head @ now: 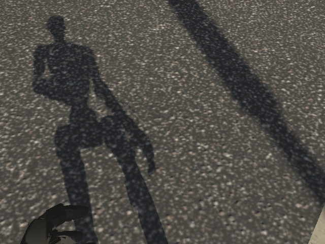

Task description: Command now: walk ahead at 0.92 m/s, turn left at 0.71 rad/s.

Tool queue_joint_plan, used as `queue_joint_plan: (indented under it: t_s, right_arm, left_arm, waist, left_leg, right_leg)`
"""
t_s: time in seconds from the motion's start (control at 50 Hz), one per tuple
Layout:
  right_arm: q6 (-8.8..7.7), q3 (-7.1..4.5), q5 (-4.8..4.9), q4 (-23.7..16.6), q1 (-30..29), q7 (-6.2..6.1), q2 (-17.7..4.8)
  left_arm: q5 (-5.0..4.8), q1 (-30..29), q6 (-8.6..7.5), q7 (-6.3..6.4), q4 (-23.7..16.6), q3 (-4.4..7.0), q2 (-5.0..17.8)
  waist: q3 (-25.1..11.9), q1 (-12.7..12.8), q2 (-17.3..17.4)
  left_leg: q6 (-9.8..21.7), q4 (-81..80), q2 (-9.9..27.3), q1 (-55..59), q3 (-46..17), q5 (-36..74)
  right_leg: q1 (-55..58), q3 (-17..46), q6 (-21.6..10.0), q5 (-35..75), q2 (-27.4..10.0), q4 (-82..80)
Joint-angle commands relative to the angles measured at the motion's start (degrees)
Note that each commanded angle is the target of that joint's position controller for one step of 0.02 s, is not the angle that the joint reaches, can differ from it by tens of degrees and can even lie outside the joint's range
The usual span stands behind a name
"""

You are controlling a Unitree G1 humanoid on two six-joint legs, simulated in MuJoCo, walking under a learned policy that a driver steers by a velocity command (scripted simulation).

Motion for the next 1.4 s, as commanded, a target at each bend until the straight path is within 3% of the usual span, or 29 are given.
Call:
queue_joint_plan:
  t_s: [0.02, 0.04, 0.06, 0.08, 0.14, 0.34, 0.4, 0.46, 0.48, 0.5, 0.52, 0.56, 0.62, 0.68, 0.82, 0.9, 0.92, 0.94, 0.96, 0.98, 1.02, 1.06, 1.14, 1.22, 1.28, 1.3, 1.34, 1.36, 1.4]
  right_arm:
    - [-1.89, -2.98, 0.68, -4.8, -9.1, 0.2, -11.2]
    - [-2.69, -2.33, 1.34, -6.4, -11.4, 0.42, -9.1]
    - [-2.95, -0.34, 3.4, -9.5, -8.7, 0.03, -2.0]
    - [-1.5, -0.23, 2.1, -9.0, -11.1, -0.64, -5.0]
    - [0.17, -0.58, -1.06, -8.6, -16.6, 1.52, -5.5]
    - [2.63, 2.32, -1.56, -17.1, -34.7, 5.53, -3.2]
    - [2.52, 2.38, -1.01, -16.1, -32.6, 5.07, -4.2]
    - [2.01, -0.92, -1.59, -7.3, -3.1, 2.6, -10.8]
    - [2.81, -3.04, -0.33, -5.7, -3.7, 1.01, -14.0]
    - [2.79, -3.19, -2.7, -9.5, -10.8, 0.68, -20.2]
    - [3.45, -3.4, -2.0, -10.7, -7.8, -0.3, -17.2]
    - [1.26, -1.87, -2.18, -7.4, -11.7, -1.23, -12.1]
    - [-2.44, -0.02, -1.81, -6.0, -15.1, -1.06, -7.5]
    - [-4.46, 0.44, -0.94, -3.6, -12.6, 0.25, -5.4]
    - [-5.94, 1.38, -0.08, -1.2, -9.2, -1.16, -6.2]
    - [-2.55, -0.33, -1.78, -2.6, -13.7, -4.34, -12.5]
    - [-1.44, -0.77, -2.52, -4.0, -17.9, -4.5, -13.6]
    - [-0.89, -0.81, -2.32, -4.0, -21.4, -3.59, -12.6]
    - [-2.66, 2.24, -3.0, -8.0, -22.3, -2.1, -1.1]
    - [-3.95, 3.35, -0.66, -12.8, -15.7, -1.64, -1.1]
    - [-5.61, 3.39, -1.42, -12.0, -19.1, -1.42, -6.4]
    - [-3.08, 3.51, -3.03, -12.1, -19.4, -1.77, -6.5]
    - [0.09, 4.71, -2.2, -15.6, -24.8, -1.64, -4.1]
    - [0.21, 5.51, -0.76, -17.4, -30.4, -1.85, -3.1]
    - [-1.05, 4.58, -1.12, -15.9, -25.4, -2.91, -6.3]
    - [-1.93, 4.0, -1.29, -13.6, -18.2, -3.49, -7.6]
    - [-2.13, 3.08, -2.0, -13.7, -9.5, -3.72, -12.4]
    - [-1.17, 2.17, -1.06, -14.1, -11.2, -3.34, -11.1]
    - [0.21, 3.24, -0.61, -16.8, -21.7, -4.68, -4.5]
  left_arm:
    - [0.4, 10.4, -1.85, 2.48, -0.6, 3.53, 8.9]
    - [1.51, 21.9, -2.04, 3.91, 0.8, 5.28, 13.9]
    - [2.97, 27.3, -1.65, 4.42, 1.7, 6.48, 19.2]
    - [2.43, 21.4, -1.13, 4.53, 1.6, 6.06, 15.5]
    - [1.77, 17.1, -1.58, 3.78, 3.0, 3.51, 6.3]
    - [-0.03, 19.4, -4.62, 3.17, 11.3, 3.06, 5.8]
    - [0.0, 22.8, -3.92, 3.91, 12.4, 4.04, 11.0]
    - [0.68, 18.2, -1.57, 4.48, 10.4, 4.85, 14.5]
    - [0.71, 17.9, -1.73, 3.7, 10.8, 4.3, 10.6]
    - [-1.41, 28.2, -2.42, 2.96, 5.2, 1.91, 4.9]
    - [-1.17, 19.0, -3.36, 3.22, 4.9, 2.61, 9.9]
    - [-1.39, 17.2, -2.9, 3.14, 5.8, 1.77, 7.6]
    - [-0.38, 22.4, 0.99, 1.34, 10.2, 1.43, 4.9]
    - [-1.45, 14.4, 2.01, 0.47, 9.5, 1.72, 3.8]
    - [-1.69, 3.4, 0.08, -1.45, 7.2, 0.52, 1.5]
    - [-1.37, 21.9, 1.35, -0.68, 12.4, 2.95, 8.6]
    - [-1.24, 34.8, 1.61, 0.01, 16.1, 4.5, 11.3]
    - [-1.88, 41.5, 1.82, 1.06, 17.8, 6.14, 13.2]
    - [-1.66, 35.1, 2.31, 1.65, 18.2, 6.37, 14.8]
    - [-0.38, 30.2, 2.14, 1.85, 15.2, 6.97, 17.9]
    - [-0.54, 23.2, 1.93, 2.54, 12.7, 5.9, 10.9]
    - [-1.36, 19.8, 0.71, 2.54, 11.7, 5.28, 10.2]
    - [-1.71, 20.1, -0.52, 2.22, 12.0, 5.88, 12.3]
    - [-2.16, 23.2, 2.19, 3.0, 12.2, 6.58, 11.0]
    - [-1.33, 19.6, 2.88, 3.6, 9.8, 7.22, 11.6]
    - [-1.56, 16.5, 2.49, 3.61, 8.6, 7.27, 11.7]
    - [-2.64, 24.6, 2.16, 4.33, 5.6, 5.4, 3.7]
    - [-0.99, 31.2, 2.62, 4.25, 6.0, 5.54, 6.9]
    - [0.86, 21.0, 4.58, 3.17, 5.7, 6.11, 10.2]
  waist:
    - [-3.5, 13.1, 5.0]
    - [-11.4, 19.6, -1.5]
    - [-20.6, 19.0, -17.4]
    - [-14.0, 16.1, -12.2]
    - [-0.7, 12.8, -3.7]
    - [11.5, 8.7, -1.7]
    - [6.4, 6.3, -3.7]
    - [-8.9, -8.0, -4.8]
    - [-9.0, -5.6, 6.7]
    - [-19.2, 5.9, 16.3]
    - [-21.7, -0.8, 3.9]
    - [-3.0, 5.5, -3.6]
    - [3.4, 11.7, -2.6]
    - [9.5, 9.8, 0.0]
    - [7.5, 7.9, 3.2]
    - [-3.9, 19.3, 8.8]
    - [-7.8, 25.6, 8.1]
    - [-7.0, 29.6, 1.9]
    - [-0.6, 19.3, -15.5]
    - [-11.8, 13.8, -15.2]
    - [0.4, 10.2, 6.2]
    - [5.4, 6.1, 9.8]
    - [2.5, 6.7, 4.0]
    - [-2.9, 12.0, -2.2]
    - [-4.0, 9.8, -3.9]
    - [-5.5, 5.7, -3.6]
    - [-17.6, 7.6, 10.4]
    - [-24.9, 10.5, 12.7]
    - [-14.8, 9.7, 5.7]
  left_leg:
    - [6.2, 10.5, 3.9, -21.4, -6.0, 25.5]
    - [4.5, 27.8, 0.4, -30.3, -0.7, 18.6]
    - [3.2, 45.2, -5.0, -43.4, 6.1, -9.0]
    - [3.7, 53.9, 0.4, -47.8, 8.4, -3.9]
    - [3.3, 53.2, 6.1, -46.5, 10.1, 4.2]
    - [4.5, 34.3, 6.1, -41.7, 20.8, 20.2]
    - [7.9, 27.9, -0.9, -28.7, 27.3, 17.7]
    - [12.4, 21.3, -4.2, 7.3, 19.6, 11.6]
    - [12.3, 16.6, 1.2, 19.2, 9.2, 7.2]
    - [21.0, 10.2, 21.3, 32.8, -23.3, 8.0]
    - [20.3, 1.4, 20.0, 28.5, -27.1, -1.7]
    - [15.5, -3.4, 18.6, 5.5, -15.2, -0.3]
    - [10.5, -8.7, 14.3, -13.5, -0.4, 4.0]
    - [4.2, -12.8, 9.0, -14.1, 12.8, 18.6]
    - [-1.6, -13.4, 8.2, 0.0, 27.7, 60.7]
    - [-3.2, 13.8, 12.6, 8.7, 28.1, 94.1]
    - [-2.4, 31.2, 13.2, 2.6, 26.8, 90.2]
    - [-1.7, 57.6, 6.2, -7.3, 28.0, 57.6]
    - [-3.5, 78.8, -4.4, -35.5, 22.4, -7.0]
    - [-4.3, 85.1, -4.4, -49.1, 10.0, -9.8]
    - [-2.7, 70.5, 1.7, -46.1, 8.0, 0.1]
    - [-4.8, 61.1, 4.8, -38.0, 9.5, -0.2]
    - [-6.5, 36.7, 3.1, -26.4, 15.2, 8.4]
    - [-5.2, 19.9, -2.3, -21.1, 16.5, 21.9]
    - [-4.0, 9.6, -4.3, -12.3, 12.8, 24.0]
    - [-2.8, 4.1, -2.2, -5.8, 11.3, 30.5]
    - [6.2, 13.3, 29.9, 15.8, -13.1, 78.2]
    - [12.8, 13.5, 34.1, 16.5, -21.6, 75.9]
    - [12.3, 4.9, 25.2, 1.2, -12.3, 34.2]
  right_leg:
    - [34.6, -1.2, -2.3, 0.0, 1.4, -4.6]
    - [48.8, 8.3, -5.0, -13.0, -9.5, -5.9]
    - [59.0, 35.7, -9.5, -38.5, -26.5, -15.2]
    - [48.7, 41.1, -10.6, -41.0, -27.0, -16.7]
    - [33.3, 18.5, -8.8, -18.7, -19.0, -18.5]
    - [22.5, -15.4, -4.7, 22.5, -11.8, -27.7]
    - [29.2, -18.2, -3.3, 65.4, -12.7, -17.0]
    - [19.6, -15.6, -5.0, 67.9, -15.0, 21.8]
    - [4.6, -15.4, -3.9, 10.5, -4.0, 45.2]
    - [-14.5, -6.4, -2.8, -18.0, -1.1, 64.6]
    - [-16.9, 0.3, -3.5, -9.6, -1.5, 65.4]
    - [-15.3, 0.5, -4.3, -5.3, -6.9, 55.6]
    - [-4.3, 3.9, -4.1, -4.1, -9.0, 45.9]
    - [-9.6, 2.1, -4.8, 5.0, -8.3, 35.6]
    - [-4.0, -11.4, -9.4, 24.6, -1.4, 8.9]
    - [14.3, -13.9, -12.6, 10.7, 6.6, 8.4]
    - [25.9, -9.7, -15.3, 5.2, 5.8, 7.2]
    - [33.8, -4.4, -18.9, 2.5, 3.1, 1.4]
    - [41.7, 10.9, -22.4, 19.9, -3.6, 7.5]
    - [51.6, 38.1, -33.1, 10.3, -13.6, -5.6]
    - [33.3, 36.4, -27.4, 11.1, -14.0, -16.0]
    - [18.4, 25.7, -23.8, 31.8, -9.7, -14.9]
    - [9.3, 12.3, -16.9, 54.6, 1.7, -11.3]
    - [14.5, 12.4, -8.2, 45.9, 6.7, -4.2]
    - [15.0, 18.9, -5.0, 36.0, 6.8, 5.3]
    - [14.4, 18.0, -3.8, 32.7, 7.9, 13.6]
    - [-0.5, 5.8, -2.5, -34.6, 14.7, 43.3]
    - [-3.0, 5.3, -2.0, -30.1, 9.5, 51.8]
    - [-5.7, 2.1, -1.1, -16.5, 3.8, 50.5]
Velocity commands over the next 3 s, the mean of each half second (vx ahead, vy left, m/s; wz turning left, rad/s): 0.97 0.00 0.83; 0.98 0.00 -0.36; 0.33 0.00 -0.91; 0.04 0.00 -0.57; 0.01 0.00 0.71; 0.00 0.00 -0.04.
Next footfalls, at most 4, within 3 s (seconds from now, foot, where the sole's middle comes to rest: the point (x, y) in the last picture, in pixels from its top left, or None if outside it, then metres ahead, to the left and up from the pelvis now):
0.04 right None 0.14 -0.14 -0.77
0.48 left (99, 240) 0.51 0.17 -0.77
0.94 right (81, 151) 0.95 0.24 -0.77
1.32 left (53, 104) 1.27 0.40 -0.77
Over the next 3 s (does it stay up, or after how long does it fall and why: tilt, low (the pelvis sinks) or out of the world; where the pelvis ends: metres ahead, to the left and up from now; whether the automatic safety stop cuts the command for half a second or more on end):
stays up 1.12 0.29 0.00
